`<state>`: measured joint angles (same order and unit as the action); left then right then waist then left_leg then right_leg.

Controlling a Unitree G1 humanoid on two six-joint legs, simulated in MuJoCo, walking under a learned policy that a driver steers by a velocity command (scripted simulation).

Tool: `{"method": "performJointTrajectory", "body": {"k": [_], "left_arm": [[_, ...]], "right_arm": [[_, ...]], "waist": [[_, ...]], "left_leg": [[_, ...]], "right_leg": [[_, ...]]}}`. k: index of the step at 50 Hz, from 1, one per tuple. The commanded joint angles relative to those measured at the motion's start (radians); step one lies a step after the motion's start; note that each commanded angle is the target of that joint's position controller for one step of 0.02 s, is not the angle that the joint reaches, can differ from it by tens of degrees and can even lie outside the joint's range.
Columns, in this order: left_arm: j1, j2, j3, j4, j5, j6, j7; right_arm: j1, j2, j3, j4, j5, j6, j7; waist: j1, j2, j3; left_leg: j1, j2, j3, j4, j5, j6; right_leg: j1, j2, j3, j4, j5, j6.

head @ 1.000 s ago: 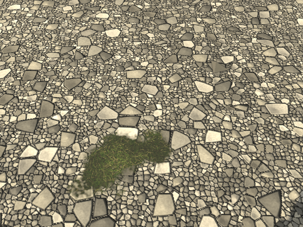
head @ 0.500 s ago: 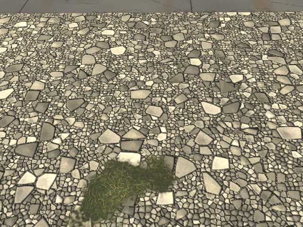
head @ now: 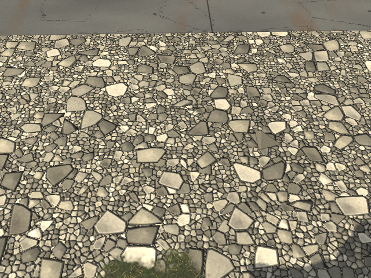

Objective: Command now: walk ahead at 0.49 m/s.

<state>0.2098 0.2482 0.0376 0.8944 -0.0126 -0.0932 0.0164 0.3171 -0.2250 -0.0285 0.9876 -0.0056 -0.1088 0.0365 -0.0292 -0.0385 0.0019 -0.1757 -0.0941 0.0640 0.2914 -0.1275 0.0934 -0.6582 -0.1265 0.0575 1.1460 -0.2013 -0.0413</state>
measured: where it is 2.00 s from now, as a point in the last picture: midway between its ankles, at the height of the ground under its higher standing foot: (208, 154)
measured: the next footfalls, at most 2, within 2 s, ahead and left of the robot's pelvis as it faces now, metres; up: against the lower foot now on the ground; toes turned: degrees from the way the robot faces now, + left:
right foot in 0.30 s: +0.34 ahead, -0.17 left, +0.00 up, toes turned -2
left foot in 0.86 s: +0.65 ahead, +0.07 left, +0.00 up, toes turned +3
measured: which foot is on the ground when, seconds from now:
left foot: down 0.00-0.32, up 0.34-0.84, down 0.86-1.00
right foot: up 0.00-0.28, down 0.30-0.88, up 0.90-1.00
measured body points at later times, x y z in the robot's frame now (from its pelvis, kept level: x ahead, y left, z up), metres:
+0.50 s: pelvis +0.28 -0.08 +0.00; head +0.29 -0.10 +0.45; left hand +0.34 +0.18 -0.12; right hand +0.36 -0.35 -0.14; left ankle +0.27 +0.08 -0.66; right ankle +0.30 -0.16 -0.74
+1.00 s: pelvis +0.55 -0.01 -0.01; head +0.58 +0.00 +0.44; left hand +0.58 +0.25 -0.15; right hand +0.67 -0.27 -0.13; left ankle +0.61 +0.07 -0.74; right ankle +0.44 -0.16 -0.65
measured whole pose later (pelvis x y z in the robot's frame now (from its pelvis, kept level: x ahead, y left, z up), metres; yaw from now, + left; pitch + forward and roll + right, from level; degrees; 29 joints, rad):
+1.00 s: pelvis +0.55 -0.01 -0.01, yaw +1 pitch +2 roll +0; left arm 0.31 0.25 0.05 0.97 -0.03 -0.10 0.00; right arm 0.16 -0.24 -0.05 0.90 0.00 -0.10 0.04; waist 0.01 -0.03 0.03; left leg -0.36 -0.03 0.07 0.48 -0.15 0.07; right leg -0.39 -0.04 0.03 1.18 -0.37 -0.05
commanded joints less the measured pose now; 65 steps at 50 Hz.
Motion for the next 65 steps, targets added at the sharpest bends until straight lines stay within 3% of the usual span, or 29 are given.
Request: {"method": "performJointTrajectory", "body": {"k": [1,6,11,13,14,15,16,17,18,19,20,22,24,26,32,38,41,42,43,44,45,46,47,48,49,51,54,59,65], "left_arm": [[0.035,0.047,0.014,-0.043,0.013,0.004,0.007],[-0.16,0.029,0.005,-0.095,0.0,-0.008,-0.01],[-0.26,0.048,0.004,-0.145,-0.01,-0.02,-0.042],[-0.2,0.076,0.015,-0.139,-0.009,-0.029,-0.049],[-0.1,0.105,0.032,-0.112,-0.007,-0.032,-0.047],[0.089,0.164,0.06,-0.057,-0.006,-0.034,-0.041],[0.26,0.276,0.088,-0.028,0.015,-0.032,-0.035],[0.301,0.254,0.082,-0.011,0.01,-0.025,-0.04],[0.239,0.175,0.056,-0.023,0.006,-0.027,-0.041],[0.144,0.134,0.042,-0.046,0.005,-0.025,-0.039],[0.063,0.108,0.032,-0.059,0.009,-0.024,-0.044],[0.014,0.067,0.02,-0.056,0.018,-0.027,-0.052],[0.046,0.08,0.024,-0.031,0.017,-0.032,-0.052],[0.081,0.108,0.032,-0.011,0.018,-0.033,-0.042],[0.166,0.126,0.033,0.027,0.007,-0.016,-0.016],[0.244,0.139,0.042,0.08,-0.003,0.006,-0.007],[0.211,0.16,0.052,0.08,-0.005,0.018,-0.002],[0.187,0.164,0.052,0.075,-0.004,0.023,-0.002],[0.175,0.141,0.043,0.067,0.002,0.028,-0.002],[0.189,0.109,0.026,0.041,0.021,0.026,-0.002],[0.319,-0.034,-0.011,0.049,0.012,0.002,-0.016],[0.249,0.077,0.013,0.056,-0.013,-0.022,-0.02],[0.151,0.129,0.027,0.021,-0.033,-0.036,-0.022],[0.1,0.129,0.028,0.009,-0.029,-0.037,-0.014],[0.076,0.121,0.036,0.006,-0.012,-0.031,-0.006],[0.132,0.073,0.037,0.023,-0.015,0.001,-0.005],[0.097,0.059,0.041,0.01,-0.017,0.028,0.0],[-0.022,0.057,0.049,-0.03,-0.01,0.025,-0.012],[-0.202,0.02,0.026,-0.113,-0.005,0.023,-0.047]], "right_arm": [[-0.038,-0.13,-0.02,-0.053,0.001,-0.018,-0.02],[0.064,-0.163,-0.026,-0.029,0.02,-0.002,-0.037],[0.122,-0.172,-0.034,0.0,0.026,0.021,-0.04],[0.099,-0.187,-0.04,-0.002,0.027,0.032,-0.042],[0.076,-0.185,-0.037,-0.009,0.024,0.037,-0.042],[0.066,-0.153,-0.025,-0.021,0.012,0.039,-0.041],[0.135,-0.067,0.004,-0.048,0.001,0.025,-0.036],[0.18,-0.019,0.021,-0.036,0.017,-0.002,-0.03],[0.106,-0.138,-0.008,-0.049,0.04,-0.021,-0.026],[0.02,-0.165,-0.015,-0.077,0.051,-0.028,-0.025],[-0.021,-0.154,-0.018,-0.084,0.04,-0.025,-0.031],[-0.007,-0.12,-0.025,-0.08,0.023,0.003,-0.037],[0.014,-0.086,-0.024,-0.074,0.021,0.024,-0.04],[-0.045,-0.091,-0.029,-0.097,0.015,0.031,-0.043],[-0.267,-0.066,-0.024,-0.162,0.014,0.022,-0.032],[-0.412,-0.073,-0.018,-0.22,0.027,0.008,-0.002],[-0.353,-0.107,-0.031,-0.216,0.027,-0.002,0.009],[-0.26,-0.133,-0.047,-0.19,0.025,-0.003,0.006],[-0.085,-0.181,-0.073,-0.134,0.024,-0.002,-0.001],[0.104,-0.264,-0.095,-0.097,0.012,0.001,-0.012],[0.142,-0.303,-0.099,-0.078,0.007,0.005,-0.004],[0.114,-0.209,-0.074,-0.087,0.016,0.002,-0.003],[0.023,-0.171,-0.062,-0.104,0.019,-0.001,-0.006],[-0.067,-0.15,-0.053,-0.124,0.015,-0.002,-0.005],[-0.113,-0.123,-0.046,-0.129,0.006,-0.004,-0.002],[-0.125,-0.089,-0.038,-0.114,-0.006,-0.01,0.0],[-0.079,-0.126,-0.049,-0.081,-0.01,-0.019,-0.015],[-0.045,-0.139,-0.05,-0.062,-0.011,-0.013,-0.041],[0.04,-0.156,-0.052,-0.025,0.0,0.008,-0.056]], "waist": [[0.046,0.077,0.055],[-0.025,0.079,0.058],[-0.045,0.093,0.082],[0.0,0.113,0.05],[0.058,0.113,-0.006],[0.135,0.087,-0.128],[0.15,-0.099,-0.303],[0.136,-0.267,-0.396],[0.137,-0.17,-0.285],[0.112,-0.107,-0.177],[0.079,-0.025,-0.106],[0.024,-0.036,-0.05],[0.005,-0.032,-0.028],[0.008,-0.014,0.0],[0.066,-0.019,0.046],[0.099,-0.024,0.097],[0.047,-0.048,0.05],[-0.007,-0.057,-0.008],[-0.083,-0.039,-0.111],[-0.132,0.096,-0.265],[-0.053,0.359,-0.385],[-0.086,0.243,-0.334],[-0.068,0.195,-0.195],[-0.031,0.099,-0.122],[-0.003,0.075,-0.069],[0.044,0.114,-0.054],[0.046,0.1,0.001],[0.02,0.088,0.032],[-0.048,0.071,0.093]], "left_leg": [[-0.103,0.279,-0.209,-0.206,0.078,0.17],[0.013,0.27,-0.16,-0.187,0.083,0.122],[0.177,0.339,-0.186,-0.102,0.079,0.107],[0.201,0.35,-0.188,-0.025,0.203,0.087],[0.19,0.316,-0.156,0.093,0.372,0.067],[0.099,0.254,-0.104,0.321,0.432,0.036],[-0.251,0.133,-0.024,0.724,0.143,-0.031],[-0.507,0.025,-0.108,0.96,-0.41,-0.053],[-0.603,0.092,-0.192,1.059,-0.386,-0.029],[-0.616,0.147,-0.163,1.047,-0.295,-0.015],[-0.572,0.19,-0.141,0.986,-0.21,-0.02],[-0.466,0.234,-0.139,0.884,-0.128,-0.03],[-0.447,0.236,-0.124,0.841,-0.093,-0.044],[-0.512,0.241,-0.121,0.762,-0.02,-0.06],[-0.528,0.21,-0.085,0.416,0.229,-0.074],[-0.55,0.183,-0.076,0.26,0.165,-0.043],[-0.406,0.142,-0.043,0.223,0.061,-0.005],[-0.263,0.105,-0.01,0.21,0.053,0.014],[-0.021,0.093,-0.007,0.214,0.074,0.043],[0.3,0.296,-0.249,0.227,0.084,0.111],[0.594,0.493,-0.73,0.085,-0.12,0.263],[0.548,0.464,-0.762,0.019,-0.209,0.219],[0.41,0.438,-0.61,0.002,-0.161,0.174],[0.252,0.405,-0.494,-0.025,-0.052,0.152],[0.129,0.37,-0.411,-0.056,0.026,0.142],[0.026,0.332,-0.3,-0.117,0.06,0.128],[-0.009,0.328,-0.192,-0.168,0.128,0.13],[0.06,0.31,-0.053,-0.183,0.204,0.085],[0.218,0.346,0.049,-0.159,0.267,0.06]], "right_leg": [[-0.027,-0.043,0.001,-0.136,0.157,0.027],[0.007,0.011,-0.044,-0.471,0.313,0.038],[0.005,0.036,-0.044,-0.605,0.19,0.006],[0.113,0.065,-0.067,-0.645,0.118,-0.024],[0.255,0.099,-0.095,-0.668,0.104,-0.046],[0.514,0.081,-0.069,-0.654,0.126,-0.085],[0.923,-0.174,0.286,-0.659,0.094,-0.213],[1.08,-0.294,0.665,-0.82,-0.034,-0.305],[0.99,-0.261,0.597,-0.844,-0.073,-0.255],[0.848,-0.227,0.438,-0.855,-0.007,-0.216],[0.702,-0.182,0.326,-0.892,0.084,-0.198],[0.548,-0.115,0.2,-0.958,0.153,-0.174],[0.501,-0.095,0.135,-0.992,0.238,-0.187],[0.511,-0.095,0.098,-1.012,0.303,-0.194],[0.555,-0.063,0.01,-1.04,0.27,-0.157],[0.723,-0.128,0.014,-0.982,0.266,-0.147],[0.759,-0.141,0.007,-0.883,0.473,-0.122],[0.743,-0.116,-0.018,-0.777,0.639,-0.105],[0.665,-0.059,-0.057,-0.576,0.69,-0.077],[0.432,0.013,-0.105,-0.237,0.373,-0.039],[0.048,0.198,-0.043,0.079,-0.334,0.014],[-0.058,0.147,0.083,0.193,-0.368,-0.009],[-0.112,0.096,0.056,0.197,-0.276,-0.026],[-0.067,0.04,0.026,0.15,-0.173,-0.025],[-0.021,0.009,0.019,0.095,-0.116,-0.021],[0.075,-0.025,0.029,0.036,-0.063,-0.019],[0.015,-0.028,0.043,-0.033,0.019,-0.004],[-0.078,0.015,0.068,-0.263,0.261,0.006],[-0.114,0.03,-0.032,-0.471,0.297,-0.009]]}}
Velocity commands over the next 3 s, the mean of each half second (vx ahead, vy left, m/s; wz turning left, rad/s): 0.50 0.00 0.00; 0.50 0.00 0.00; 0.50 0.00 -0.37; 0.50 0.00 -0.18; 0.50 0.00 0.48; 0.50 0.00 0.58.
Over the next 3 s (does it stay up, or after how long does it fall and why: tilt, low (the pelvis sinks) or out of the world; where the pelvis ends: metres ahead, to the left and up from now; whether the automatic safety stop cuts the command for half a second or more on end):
stays up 1.64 -0.12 -0.03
